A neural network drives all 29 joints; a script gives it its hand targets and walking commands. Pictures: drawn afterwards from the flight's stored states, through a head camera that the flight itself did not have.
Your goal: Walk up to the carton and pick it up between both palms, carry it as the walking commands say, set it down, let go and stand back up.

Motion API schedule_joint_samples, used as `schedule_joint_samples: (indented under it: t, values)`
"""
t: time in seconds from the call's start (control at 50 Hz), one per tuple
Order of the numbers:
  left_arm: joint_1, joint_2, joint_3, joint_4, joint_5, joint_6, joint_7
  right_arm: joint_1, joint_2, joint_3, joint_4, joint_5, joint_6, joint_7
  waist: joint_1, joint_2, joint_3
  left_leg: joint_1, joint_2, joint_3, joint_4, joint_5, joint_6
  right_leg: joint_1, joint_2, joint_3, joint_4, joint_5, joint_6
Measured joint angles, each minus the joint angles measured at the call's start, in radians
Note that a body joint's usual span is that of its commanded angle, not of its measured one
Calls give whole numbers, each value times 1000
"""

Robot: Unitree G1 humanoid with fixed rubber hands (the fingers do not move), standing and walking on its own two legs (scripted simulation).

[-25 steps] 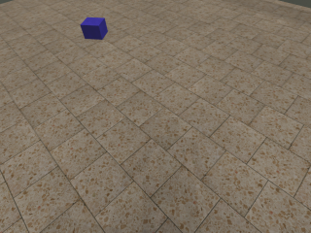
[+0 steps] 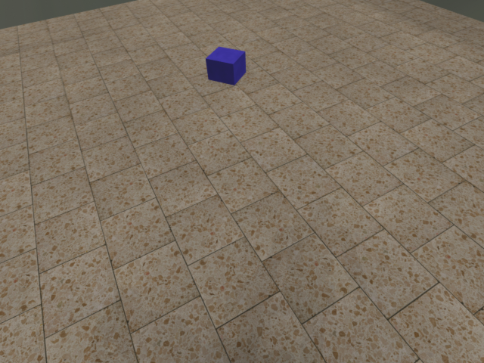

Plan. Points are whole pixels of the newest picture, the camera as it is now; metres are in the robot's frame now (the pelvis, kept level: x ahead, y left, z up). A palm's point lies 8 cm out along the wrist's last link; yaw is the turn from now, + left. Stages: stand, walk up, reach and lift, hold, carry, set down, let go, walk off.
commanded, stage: walk up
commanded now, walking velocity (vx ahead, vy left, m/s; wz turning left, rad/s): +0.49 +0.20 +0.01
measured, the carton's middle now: (226, 65) +2.27 +0.14 -0.67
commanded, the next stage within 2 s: none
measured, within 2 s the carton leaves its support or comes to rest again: neither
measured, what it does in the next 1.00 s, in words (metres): walks ahead: left foot, then right foot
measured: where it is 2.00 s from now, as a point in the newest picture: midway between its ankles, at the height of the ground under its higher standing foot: (224, 200)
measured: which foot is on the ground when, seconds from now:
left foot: up 0.00-0.14, down 0.16-0.50, up 0.52-0.74, down 0.76-1.00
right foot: down 0.00-0.16, up 0.18-0.44, down 0.46-0.76, up 0.78-1.00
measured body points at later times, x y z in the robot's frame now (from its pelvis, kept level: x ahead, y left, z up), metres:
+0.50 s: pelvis +0.26 +0.04 +0.00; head +0.31 +0.03 +0.44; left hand +0.40 +0.29 -0.13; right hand +0.19 -0.19 -0.15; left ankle +0.14 +0.15 -0.72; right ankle +0.26 -0.09 -0.73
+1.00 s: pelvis +0.54 +0.11 +0.01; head +0.57 +0.12 +0.46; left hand +0.66 +0.35 -0.13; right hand +0.54 -0.15 -0.13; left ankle +0.49 +0.21 -0.73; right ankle +0.55 -0.03 -0.66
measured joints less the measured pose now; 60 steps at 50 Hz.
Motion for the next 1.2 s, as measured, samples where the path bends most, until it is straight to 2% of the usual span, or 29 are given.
schedule_joint_samples:
  t: [0.08,0.14,0.2,0.26,0.3,0.36,0.42,0.46,0.48,0.5,0.56,0.6,0.66,0.74,0.76,0.78,0.8,0.86,0.9,0.98,1.14,1.18,1.2]
  values:
    - [60,0,0,10,0,0,-12,-50,31,1,-20,0,-2,15,-1,-21,-1,-37,60,25,-273,38,-25,87,-9,-1,-48,-34,27]
    - [50,-1,0,10,0,1,-21,-39,54,0,-21,0,-10,19,-2,-27,-1,-14,74,40,-474,80,-31,106,-19,-2,2,-102,49]
    - [16,11,1,9,0,16,-23,6,87,0,3,0,-13,19,-2,-49,0,10,57,60,-456,73,-3,61,-32,5,219,-272,29]
    - [-42,14,0,-12,0,20,-27,83,116,0,22,0,-12,19,-2,-52,-1,76,57,74,-507,54,8,-7,-4,5,404,-279,12]
    - [-89,13,0,-26,0,16,-31,133,124,0,40,0,-13,17,-2,-46,-1,120,54,77,-555,49,11,-35,7,6,430,-280,9]
    - [-154,12,0,-39,0,5,-34,190,126,0,62,0,-16,11,-1,-34,-2,178,50,80,-602,27,16,-46,11,8,354,-281,9]
    - [-205,12,0,-44,0,-2,-34,218,120,0,77,0,-16,8,0,-28,-2,221,44,93,-621,-13,15,-41,15,8,178,-270,9]
    - [-225,11,0,-43,0,-10,-31,231,115,0,83,0,-16,7,0,-28,-2,247,36,100,-616,-50,10,-11,16,9,38,-176,3]
    - [-227,6,0,-43,0,-18,-26,235,109,0,86,0,-15,6,0,-20,-2,250,37,96,-582,-72,8,6,17,7,20,-76,-1]
    - [-223,0,1,-43,0,-25,-20,233,103,0,87,0,-13,6,1,-12,0,230,38,89,-494,-77,8,19,15,1,41,-70,1]
    - [-153,-4,0,-35,0,-34,-3,175,82,0,81,0,-4,6,2,-14,-4,114,39,86,-163,-76,2,97,-1,-3,54,-179,12]
    - [-94,-8,0,-21,0,-34,-1,113,62,0,58,0,-2,6,1,-13,-5,33,49,84,-85,-37,-7,158,-12,-4,16,-202,28]
    - [-10,-11,0,-2,0,-33,-3,8,39,0,21,0,0,9,1,-11,-5,-71,81,83,-129,20,-26,238,-24,-5,-43,-219,55]
    - [60,-10,0,25,0,-26,-9,-105,35,0,-6,0,-13,20,-1,-22,-7,-100,95,101,-401,111,-36,334,-49,-6,-66,-279,95]
    - [64,-8,0,28,0,-24,-11,-116,35,0,-10,0,-25,20,-1,-26,-6,-91,92,117,-447,150,-23,339,-60,-6,-23,-307,97]
    - [60,-1,0,29,0,-20,-13,-121,43,0,-9,0,-35,20,-2,-47,-4,-85,75,132,-420,142,-7,318,-90,-5,70,-328,85]
    - [47,2,0,28,0,-16,-16,-117,51,0,-9,0,-45,20,-3,-54,-3,-78,67,135,-391,106,3,269,-92,9,216,-352,67]
    - [-16,11,0,25,0,-15,-20,-53,75,1,0,0,-57,19,-3,-56,-5,6,67,130,-426,42,12,107,-32,27,582,-354,10]
    - [-65,12,0,13,0,-16,-25,6,81,0,17,0,-58,13,-2,-58,-5,79,67,133,-488,41,8,11,-6,29,666,-318,-2]
    - [-153,7,0,-23,0,-16,-44,125,81,1,54,0,-52,7,-1,-48,-6,201,64,131,-584,22,11,-112,-3,32,542,-254,1]
    - [-250,7,0,-36,0,-13,-67,235,84,0,76,0,-30,3,0,-41,-8,378,63,136,-669,-73,-24,-122,5,32,45,-85,16]
    - [-247,4,0,-35,0,-20,-58,231,75,0,77,0,-27,3,1,-33,-4,372,71,127,-578,-120,-28,-99,10,29,22,76,0]
    - [-239,-1,0,-31,0,-25,-49,216,69,0,77,0,-21,3,3,-26,-3,332,72,111,-455,-135,-20,-98,9,24,60,76,-9]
